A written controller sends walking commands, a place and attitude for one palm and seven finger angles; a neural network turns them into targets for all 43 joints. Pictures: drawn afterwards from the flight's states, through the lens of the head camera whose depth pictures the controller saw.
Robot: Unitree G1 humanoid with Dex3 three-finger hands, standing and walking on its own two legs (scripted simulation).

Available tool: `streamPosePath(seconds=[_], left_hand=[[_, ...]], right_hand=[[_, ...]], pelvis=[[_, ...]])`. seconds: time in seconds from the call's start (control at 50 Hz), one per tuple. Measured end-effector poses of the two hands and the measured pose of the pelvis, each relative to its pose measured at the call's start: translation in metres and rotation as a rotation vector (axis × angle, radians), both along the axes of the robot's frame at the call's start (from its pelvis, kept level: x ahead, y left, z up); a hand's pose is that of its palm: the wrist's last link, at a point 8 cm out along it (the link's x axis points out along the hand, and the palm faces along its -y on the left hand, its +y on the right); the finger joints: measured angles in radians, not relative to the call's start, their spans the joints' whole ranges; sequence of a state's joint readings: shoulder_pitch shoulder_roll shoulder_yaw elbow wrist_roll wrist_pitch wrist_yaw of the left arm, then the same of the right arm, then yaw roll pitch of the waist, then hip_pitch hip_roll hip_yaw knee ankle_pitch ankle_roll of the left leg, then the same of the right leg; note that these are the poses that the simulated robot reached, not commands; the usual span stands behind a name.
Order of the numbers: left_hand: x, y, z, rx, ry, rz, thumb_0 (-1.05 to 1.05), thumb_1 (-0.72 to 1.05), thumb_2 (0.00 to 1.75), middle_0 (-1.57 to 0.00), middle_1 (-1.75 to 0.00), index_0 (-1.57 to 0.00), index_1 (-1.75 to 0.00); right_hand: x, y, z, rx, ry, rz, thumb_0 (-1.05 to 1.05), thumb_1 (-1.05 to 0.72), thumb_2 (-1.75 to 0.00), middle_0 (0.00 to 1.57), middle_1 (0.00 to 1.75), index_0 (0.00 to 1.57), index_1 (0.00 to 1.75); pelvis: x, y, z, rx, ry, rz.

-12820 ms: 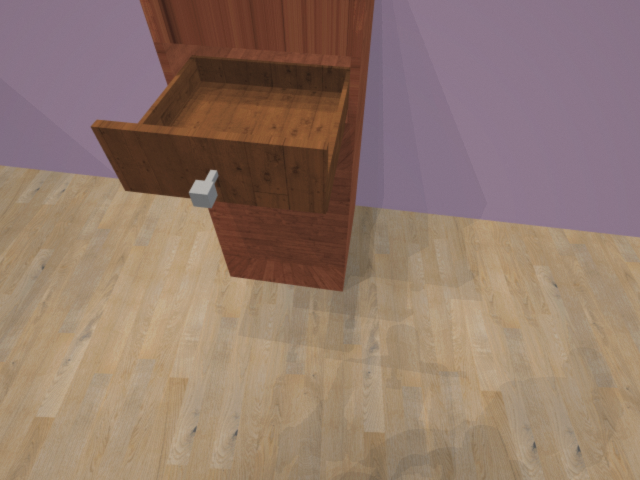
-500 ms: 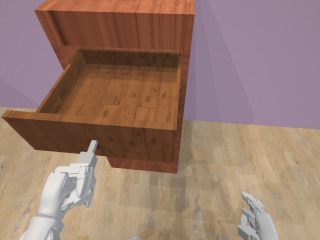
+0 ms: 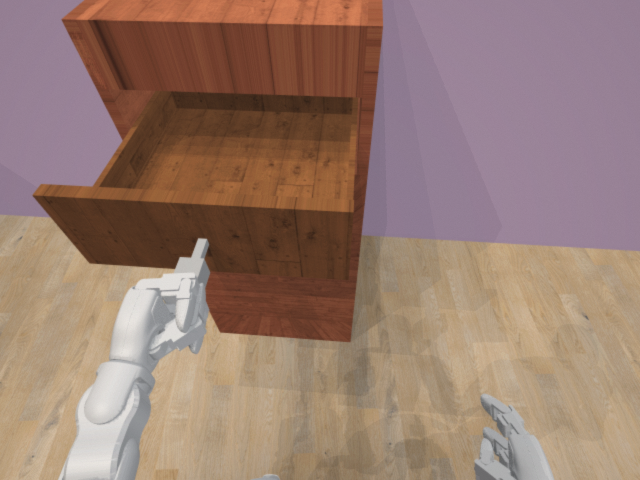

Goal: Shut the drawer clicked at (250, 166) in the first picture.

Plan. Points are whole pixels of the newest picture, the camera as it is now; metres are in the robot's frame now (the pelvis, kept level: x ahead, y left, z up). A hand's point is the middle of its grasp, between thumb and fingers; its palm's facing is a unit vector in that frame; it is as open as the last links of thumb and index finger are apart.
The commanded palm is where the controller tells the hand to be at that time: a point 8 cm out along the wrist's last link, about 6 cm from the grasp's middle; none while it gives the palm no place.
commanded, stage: push the drawer shut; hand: left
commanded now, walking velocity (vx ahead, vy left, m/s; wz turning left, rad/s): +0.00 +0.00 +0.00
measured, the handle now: (195, 263) +0.36 +0.17 +0.07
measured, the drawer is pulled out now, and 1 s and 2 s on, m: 0.23 0.11 0.00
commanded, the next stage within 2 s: none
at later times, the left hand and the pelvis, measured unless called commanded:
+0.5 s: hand (214, 284) +0.33 +0.14 +0.07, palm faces -0.06 -1.00 -0.06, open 3.1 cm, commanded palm +0.32 +0.20 +0.07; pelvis +0.00 +0.00 +0.00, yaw -1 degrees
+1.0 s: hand (224, 239) +0.40 +0.14 +0.07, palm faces -0.08 -1.00 -0.04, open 3.0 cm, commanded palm +0.39 +0.20 +0.07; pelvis -0.01 +0.00 +0.00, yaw -1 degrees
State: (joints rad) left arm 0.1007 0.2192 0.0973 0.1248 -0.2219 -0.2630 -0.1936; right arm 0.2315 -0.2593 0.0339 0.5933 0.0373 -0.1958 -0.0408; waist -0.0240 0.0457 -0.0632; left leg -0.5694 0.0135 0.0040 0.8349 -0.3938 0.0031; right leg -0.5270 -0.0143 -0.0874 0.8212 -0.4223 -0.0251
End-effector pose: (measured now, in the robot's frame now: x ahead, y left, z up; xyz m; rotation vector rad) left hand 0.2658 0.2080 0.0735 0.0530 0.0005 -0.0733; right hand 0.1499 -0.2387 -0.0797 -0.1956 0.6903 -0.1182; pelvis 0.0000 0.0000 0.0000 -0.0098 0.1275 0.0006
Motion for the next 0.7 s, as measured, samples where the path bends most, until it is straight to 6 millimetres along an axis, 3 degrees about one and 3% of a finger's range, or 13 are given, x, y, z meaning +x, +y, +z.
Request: streamPosePath(seconds=[0.42,0.7], left_hand=[[0.041,-0.008,0.000,0.000,-0.010,0.011,0.00,0.84,0.92,-1.40,-1.60,-1.40,-1.60],[0.074,-0.006,0.000,0.001,-0.005,0.007,-0.01,0.80,0.90,-1.40,-1.60,-1.40,-1.60]], right_hand=[[-0.018,-0.006,-0.008,0.005,0.096,-0.030,0.01,-0.91,-0.90,0.20,0.30,0.20,0.30],[-0.042,-0.017,-0.016,-0.009,0.189,-0.071,0.01,-0.91,-0.90,0.20,0.30,0.20,0.30]], pelvis=[[0.000,-0.001,0.003,0.007,0.007,-0.011],[-0.004,-0.004,0.003,0.006,0.014,-0.014]])
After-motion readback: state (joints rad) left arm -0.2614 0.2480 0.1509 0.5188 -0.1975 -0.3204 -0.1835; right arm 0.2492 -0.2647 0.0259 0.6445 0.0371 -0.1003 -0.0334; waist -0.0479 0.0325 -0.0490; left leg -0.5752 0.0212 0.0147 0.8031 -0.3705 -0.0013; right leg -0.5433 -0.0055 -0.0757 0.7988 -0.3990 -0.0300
